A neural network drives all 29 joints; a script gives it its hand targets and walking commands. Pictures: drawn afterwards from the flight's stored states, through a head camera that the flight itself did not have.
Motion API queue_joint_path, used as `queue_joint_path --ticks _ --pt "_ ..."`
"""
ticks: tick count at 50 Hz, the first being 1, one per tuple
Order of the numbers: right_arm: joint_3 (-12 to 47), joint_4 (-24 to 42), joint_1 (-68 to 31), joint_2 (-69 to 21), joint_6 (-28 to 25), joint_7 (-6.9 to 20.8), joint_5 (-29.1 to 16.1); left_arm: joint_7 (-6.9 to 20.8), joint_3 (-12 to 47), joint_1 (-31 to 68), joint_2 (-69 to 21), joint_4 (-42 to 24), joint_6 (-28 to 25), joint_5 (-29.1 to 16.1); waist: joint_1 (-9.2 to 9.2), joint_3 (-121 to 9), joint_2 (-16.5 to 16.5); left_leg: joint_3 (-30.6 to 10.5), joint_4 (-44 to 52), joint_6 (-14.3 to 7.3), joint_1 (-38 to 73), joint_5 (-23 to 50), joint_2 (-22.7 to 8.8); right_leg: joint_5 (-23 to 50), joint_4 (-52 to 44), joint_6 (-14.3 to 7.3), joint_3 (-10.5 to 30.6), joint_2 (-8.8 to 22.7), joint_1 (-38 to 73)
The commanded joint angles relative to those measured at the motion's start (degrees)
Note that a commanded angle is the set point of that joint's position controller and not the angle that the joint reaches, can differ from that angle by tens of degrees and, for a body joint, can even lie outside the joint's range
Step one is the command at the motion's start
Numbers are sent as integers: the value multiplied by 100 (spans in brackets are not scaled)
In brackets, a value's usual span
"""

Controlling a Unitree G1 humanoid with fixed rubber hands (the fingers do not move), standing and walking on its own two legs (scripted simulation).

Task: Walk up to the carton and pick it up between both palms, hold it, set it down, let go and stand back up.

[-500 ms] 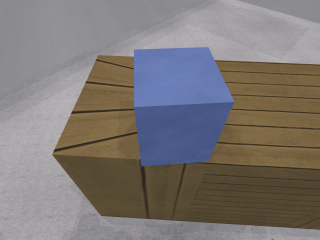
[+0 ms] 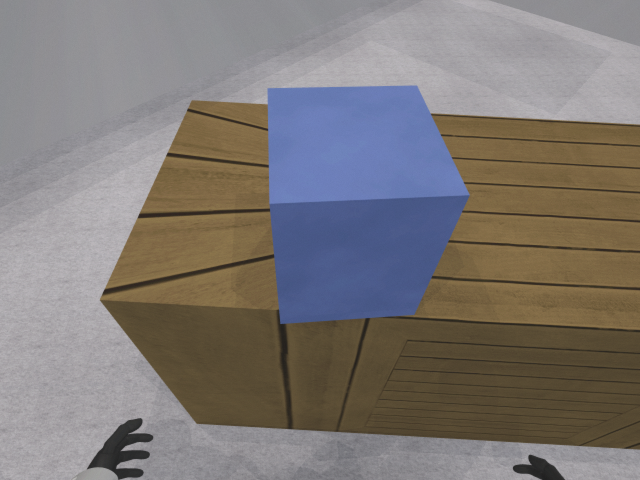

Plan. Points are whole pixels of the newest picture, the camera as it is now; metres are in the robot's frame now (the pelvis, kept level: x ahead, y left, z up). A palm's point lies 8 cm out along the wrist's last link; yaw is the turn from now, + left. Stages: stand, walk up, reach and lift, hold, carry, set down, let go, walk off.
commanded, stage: reach and lift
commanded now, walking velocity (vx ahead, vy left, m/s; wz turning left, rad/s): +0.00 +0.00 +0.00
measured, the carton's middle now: (345, 209) +0.46 -0.02 +0.07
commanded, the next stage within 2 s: none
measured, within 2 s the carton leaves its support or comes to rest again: neither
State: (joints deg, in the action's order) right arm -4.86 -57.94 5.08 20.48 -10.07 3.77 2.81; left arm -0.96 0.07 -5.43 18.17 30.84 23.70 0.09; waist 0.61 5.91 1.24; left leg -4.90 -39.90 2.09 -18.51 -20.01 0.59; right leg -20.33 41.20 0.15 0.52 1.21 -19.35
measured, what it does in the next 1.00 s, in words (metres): stands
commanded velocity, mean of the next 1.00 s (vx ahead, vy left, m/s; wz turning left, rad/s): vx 0.00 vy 0.00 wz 0.00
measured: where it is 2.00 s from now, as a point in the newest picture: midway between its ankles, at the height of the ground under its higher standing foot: outside the picture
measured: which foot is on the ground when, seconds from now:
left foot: down 0.00-1.00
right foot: down 0.00-1.00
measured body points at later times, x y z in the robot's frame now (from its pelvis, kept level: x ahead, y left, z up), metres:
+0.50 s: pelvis -0.02 -0.02 +0.01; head -0.02 -0.02 +0.46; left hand +0.15 +0.23 -0.06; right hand +0.14 -0.30 -0.06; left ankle +0.02 +0.15 -0.72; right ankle +0.02 -0.13 -0.72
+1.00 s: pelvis -0.02 -0.02 +0.01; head -0.04 -0.02 +0.46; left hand +0.19 +0.18 -0.01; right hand +0.16 -0.29 -0.02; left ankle +0.02 +0.15 -0.72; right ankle +0.02 -0.13 -0.72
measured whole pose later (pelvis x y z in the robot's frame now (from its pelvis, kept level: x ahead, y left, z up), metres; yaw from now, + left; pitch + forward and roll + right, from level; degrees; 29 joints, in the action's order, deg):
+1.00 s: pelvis -0.02 -0.02 +0.01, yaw -3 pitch -6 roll +2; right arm -4.8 -20.4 14.9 17.8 -1.2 8.5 -4.2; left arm -9.1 0.0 -14.6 7.4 7.5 13.6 -1.8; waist 0.4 3.2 2.0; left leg -1.8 -29.6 2.6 -9.9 -14.5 -1.0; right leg -15.7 35.4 0.0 2.1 0.7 -14.2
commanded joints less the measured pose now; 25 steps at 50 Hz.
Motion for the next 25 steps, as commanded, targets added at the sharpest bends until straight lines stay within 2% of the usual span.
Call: queue_joint_path --ticks 1,2,3,4,5,6,7,8,9,10,11,12,13,14,15,16,17,18,19,20,21,22,23,24,25 --pt "-722 1186 -242 1278 -273 71 -31 -188 -703 19 847 -1108 14 558 -185 -1329 -55 764 686 25 1011 1422 -259 2073 -954 -223 -538 -264 666" --pt "-689 1150 -222 1295 -282 89 -27 -188 -744 -16 894 -1292 17 568 -130 -1238 -112 773 760 16 926 1528 -240 2142 -1011 -208 -488 -260 844" --pt "-613 1353 -290 1223 -253 104 -43 -199 -617 177 799 -1412 -5 428 -215 -1262 238 762 826 -69 988 1333 -196 2124 -1080 -165 -424 -290 782" --pt "-553 1517 -209 1274 -227 139 -195 -201 -754 88 760 -1522 -48 442 -153 -1302 78 735 948 -72 961 1250 -163 2039 -1261 -177 -308 -262 1026" --pt "-555 1643 -159 1313 -319 155 -125 -250 -822 -83 753 -1589 -65 508 -160 -1565 182 741 893 -67 1014 1561 -166 2300 -1213 -164 -371 -287 1109" --pt "-563 1778 -94 1233 -344 156 -256 -303 -770 -187 742 -1979 -149 369 8 -1790 93 776 923 -11 1241 1876 -151 2434 -1307 -117 -380 -278 1103" --pt "-555 1978 -32 1231 -369 216 -325 -331 -724 -270 529 -2126 -169 320 11 -2012 238 747 932 25 1517 2351 -188 2781 -1311 -106 -475 -332 935" --pt "-474 1803 169 1119 -303 224 -399 -320 -722 -302 636 -2117 -228 303 12 -1665 174 773 972 37 1235 2034 -97 2663 -1361 -45 -344 -330 1158" --pt "-559 1816 6 1192 -268 223 -327 -265 -621 -349 530 -1728 -138 300 -96 -1244 478 752 1120 -65 1108 1917 -101 2697 -1364 -56 -345 -380 1003" --pt "-529 1723 239 1099 -252 190 -321 -278 -765 -322 565 -1970 -215 444 -90 -1452 325 865 1147 -103 1124 2006 -74 2710 -1305 -33 -341 -392 1175" --pt "-452 1879 243 1075 -280 159 -305 -288 -787 -372 526 -1871 -240 377 -34 -1505 245 923 1192 -92 1196 2091 9 2942 -1432 -3 -273 -322 1242" --pt "-532 1909 215 1029 -220 158 -230 -269 -755 -316 578 -1882 -290 423 -80 -1223 443 901 1405 -157 1105 1455 -59 2267 -1529 17 -246 -306 1241" --pt "-366 2043 242 838 -141 205 -354 -299 -631 -186 419 -1906 -295 263 -131 -1041 415 842 1588 -168 1016 1349 -49 2115 -1638 9 -185 -235 1016" --pt "-441 2070 384 841 -126 224 -270 -311 -705 -346 488 -2090 -365 263 -181 -1377 435 869 1506 -194 1307 1465 -57 2096 -1689 19 -168 -265 1198" --pt "-472 2422 267 757 -156 200 -283 -336 -643 -241 360 -2228 -447 157 -58 -1259 493 870 1588 -173 1079 1549 -40 2128 -1677 31 -227 -304 1207" --pt "-425 2343 408 663 -158 187 -322 -328 -637 -246 465 -2212 -564 153 -50 -1236 481 936 1631 -188 1174 1325 10 1949 -1705 39 -103 -235 1225" --pt "-360 2630 350 551 -158 172 -308 -377 -681 -243 370 -2453 -640 97 10 -1227 569 1023 1731 -238 1037 1376 32 1984 -1805 108 -70 -214 1342" --pt "-265 2632 441 537 -129 170 -261 -399 -816 -218 436 -2343 -669 172 79 -1164 457 1114 1808 -286 936 1310 80 1782 -1822 99 -10 -246 1468" --pt "-231 2811 461 435 -103 176 -308 -404 -767 -205 413 -2391 -783 68 50 -1094 458 1120 1762 -248 844 1273 120 1830 -1799 143 -2 -233 1312" --pt "-295 2998 533 342 -35 155 -305 -403 -650 -205 397 -2282 -860 -69 55 -1080 655 1099 1877 -291 872 941 101 1426 -1947 154 106 -142 1251" --pt "-305 3031 725 335 -29 103 -248 -420 -770 -378 495 -2268 -888 36 -7 -1124 564 1118 1859 -270 882 902 126 1399 -2004 170 149 -84 1367" --pt "-289 3246 660 271 -47 156 -274 -461 -703 -179 353 -2520 -1036 -113 43 -1093 711 1063 1978 -331 774 850 109 1206 -2058 156 77 -124 1452" --pt "-309 3175 632 313 32 191 -328 -492 -651 -242 288 -2381 -1036 -97 26 -906 490 1032 2093 -302 743 632 74 820 -2141 107 174 -72 1359" --pt "-277 3425 530 351 71 203 -313 -511 -694 -55 308 -2524 -1111 -99 13 -949 642 1108 2087 -359 763 256 75 -34 -2251 72 266 -56 1176" --pt "-239 3686 561 219 109 156 -331 -535 -653 12 334 -2664 -1141 -267 128 -896 569 1152 2175 -347 718 389 96 -62 -2382 43 199 20 1253"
